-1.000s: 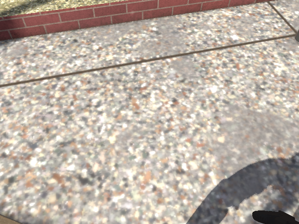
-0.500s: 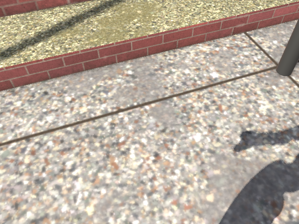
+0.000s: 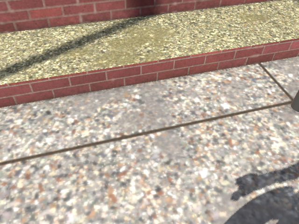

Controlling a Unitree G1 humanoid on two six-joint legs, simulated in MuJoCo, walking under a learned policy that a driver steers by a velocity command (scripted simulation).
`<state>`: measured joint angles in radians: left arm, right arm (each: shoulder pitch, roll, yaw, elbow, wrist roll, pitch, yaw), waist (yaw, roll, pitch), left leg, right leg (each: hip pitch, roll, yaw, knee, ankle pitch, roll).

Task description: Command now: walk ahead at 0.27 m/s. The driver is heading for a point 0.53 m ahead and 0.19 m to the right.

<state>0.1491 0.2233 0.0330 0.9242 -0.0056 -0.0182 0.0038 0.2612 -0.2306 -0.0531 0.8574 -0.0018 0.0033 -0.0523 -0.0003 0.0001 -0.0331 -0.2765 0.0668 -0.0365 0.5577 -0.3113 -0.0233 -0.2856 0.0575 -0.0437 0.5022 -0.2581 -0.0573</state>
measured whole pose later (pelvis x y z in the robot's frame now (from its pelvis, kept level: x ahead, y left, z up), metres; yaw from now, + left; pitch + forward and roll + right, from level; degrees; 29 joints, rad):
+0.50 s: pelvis +0.17 -0.04 +0.01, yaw -10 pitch +2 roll +1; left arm 0.35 0.23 0.05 0.91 -0.01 -0.05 0.00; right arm 0.13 -0.27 -0.07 0.80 0.00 -0.12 -0.01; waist 0.05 0.02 0.00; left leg -0.60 0.07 -0.03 0.88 -0.17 -0.03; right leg -0.11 0.07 0.06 0.32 -0.23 -0.08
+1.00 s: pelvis +0.41 -0.06 +0.01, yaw -24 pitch +1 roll +2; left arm 0.15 0.30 0.08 0.73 -0.01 -0.02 0.01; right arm 0.24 -0.26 -0.06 0.89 0.00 -0.09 0.01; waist -0.05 -0.04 0.07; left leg -0.17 -0.02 0.08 0.31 -0.16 0.02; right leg -0.59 -0.06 0.06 0.81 -0.21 0.01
